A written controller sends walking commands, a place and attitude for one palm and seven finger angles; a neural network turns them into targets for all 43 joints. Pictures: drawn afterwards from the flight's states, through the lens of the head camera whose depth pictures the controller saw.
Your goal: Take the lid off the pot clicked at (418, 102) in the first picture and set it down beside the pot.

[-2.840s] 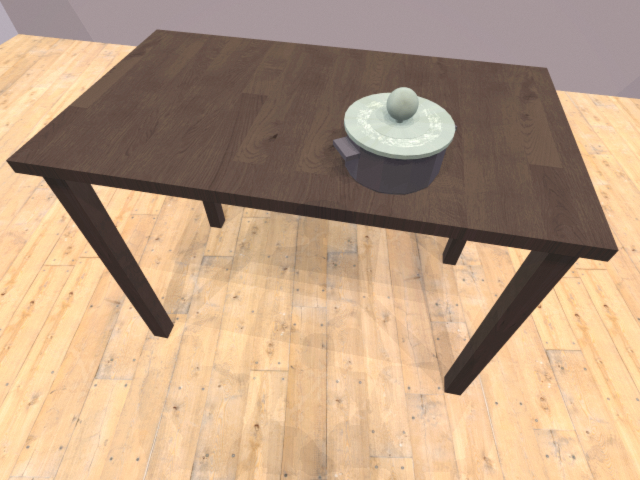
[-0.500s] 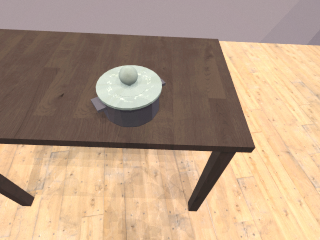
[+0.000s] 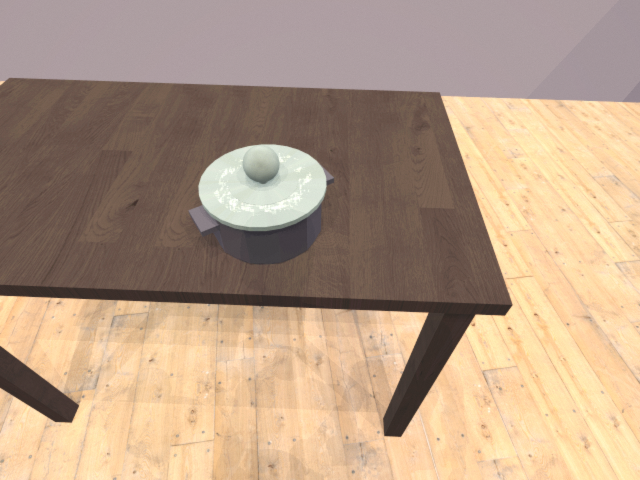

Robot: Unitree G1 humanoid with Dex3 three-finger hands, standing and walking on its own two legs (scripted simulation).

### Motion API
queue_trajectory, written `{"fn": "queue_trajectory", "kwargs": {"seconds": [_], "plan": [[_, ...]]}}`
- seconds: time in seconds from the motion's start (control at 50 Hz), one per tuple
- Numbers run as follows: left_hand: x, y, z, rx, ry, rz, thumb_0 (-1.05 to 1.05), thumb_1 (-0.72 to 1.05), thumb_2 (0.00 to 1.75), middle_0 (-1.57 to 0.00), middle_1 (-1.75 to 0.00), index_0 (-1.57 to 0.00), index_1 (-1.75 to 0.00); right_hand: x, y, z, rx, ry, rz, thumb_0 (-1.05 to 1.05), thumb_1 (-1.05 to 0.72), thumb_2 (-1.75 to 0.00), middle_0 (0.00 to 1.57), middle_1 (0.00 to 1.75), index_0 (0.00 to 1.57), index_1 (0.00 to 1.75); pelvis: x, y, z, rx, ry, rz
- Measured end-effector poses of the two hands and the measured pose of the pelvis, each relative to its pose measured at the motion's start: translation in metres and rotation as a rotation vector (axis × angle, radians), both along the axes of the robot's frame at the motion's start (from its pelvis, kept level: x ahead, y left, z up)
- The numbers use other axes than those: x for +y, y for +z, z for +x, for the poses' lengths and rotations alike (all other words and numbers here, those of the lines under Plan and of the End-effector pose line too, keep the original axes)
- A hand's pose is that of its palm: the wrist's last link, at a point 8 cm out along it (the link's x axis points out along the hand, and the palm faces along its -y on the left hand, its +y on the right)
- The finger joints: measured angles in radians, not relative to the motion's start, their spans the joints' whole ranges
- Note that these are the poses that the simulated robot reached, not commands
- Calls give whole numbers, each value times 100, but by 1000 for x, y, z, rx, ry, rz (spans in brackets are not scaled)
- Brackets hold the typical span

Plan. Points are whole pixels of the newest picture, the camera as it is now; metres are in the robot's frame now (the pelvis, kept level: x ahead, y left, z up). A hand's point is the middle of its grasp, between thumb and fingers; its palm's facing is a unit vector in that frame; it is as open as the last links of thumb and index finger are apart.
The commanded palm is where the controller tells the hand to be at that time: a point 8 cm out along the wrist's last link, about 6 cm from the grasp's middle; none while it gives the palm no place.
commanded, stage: look again from close up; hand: left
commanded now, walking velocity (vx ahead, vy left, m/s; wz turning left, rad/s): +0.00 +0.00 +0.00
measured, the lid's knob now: (261, 163) +0.50 +0.12 +0.13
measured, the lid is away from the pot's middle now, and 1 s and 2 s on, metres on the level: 0.00 0.00 0.00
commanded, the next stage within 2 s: lift the closed hand beside the body in 0.64 s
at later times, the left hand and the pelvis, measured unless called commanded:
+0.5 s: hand out of the picture +0.04 +0.20 -0.17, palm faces +0.01 -0.98 -0.22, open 7.4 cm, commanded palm none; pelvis +0.02 +0.02 +0.00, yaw +0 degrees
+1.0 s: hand (163, 460) +0.16 +0.20 -0.05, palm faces +0.18 -0.95 -0.27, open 6.1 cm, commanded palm +0.10 +0.25 -0.02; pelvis +0.01 +0.01 +0.00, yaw +1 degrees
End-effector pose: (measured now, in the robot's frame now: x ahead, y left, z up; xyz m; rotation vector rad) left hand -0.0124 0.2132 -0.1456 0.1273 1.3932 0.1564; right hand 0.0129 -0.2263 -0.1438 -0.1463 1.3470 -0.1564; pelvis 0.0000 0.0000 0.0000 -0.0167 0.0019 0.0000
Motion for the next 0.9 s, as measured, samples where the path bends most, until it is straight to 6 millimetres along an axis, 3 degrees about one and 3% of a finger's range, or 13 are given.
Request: {"fn": "queue_trajectory", "kwargs": {"seconds": [0.36, 0.76, 0.82, 0.86, 0.9], "plan": [[37, 4, 48, -93, -37, 46, 1, 91, 90, -20, -30, -20, -30, 21, -2, 9, -33, 3, 3, 1, -93, -90, 20, 30, 20, 30, 19, -3, 13, -7, -5, 14], [28, 0, 42, -28, -31, 23, 1, 91, 90, -20, -30, -20, -30, 16, 2, 23, -12, 6, -15, 1, -92, -90, 20, 30, 20, 30, 17, -1, 21, -6, -8, 11], [35, 32, 81, -289, 42, 85, 2, 91, 90, -22, -32, -22, -31, 12, 12, 41, -147, 30, -27, 1, -92, -90, 20, 30, 20, 30, 18, 0, 19, -14, 0, 8], [38, 66, 112, -486, 32, 142, 2, 91, 90, -24, -35, -24, -34, 10, 20, 63, -271, 60, -30, 1, -92, -90, 20, 30, 20, 30, 18, 2, 19, -20, 15, 10], [40, 87, 133, -608, 15, 182, 1, 91, 90, -28, -39, -29, -39, 8, 28, 91, -384, 82, -22, 1, -91, -90, 20, 30, 20, 30, 18, 2, 17, -15, 25, 12]]}}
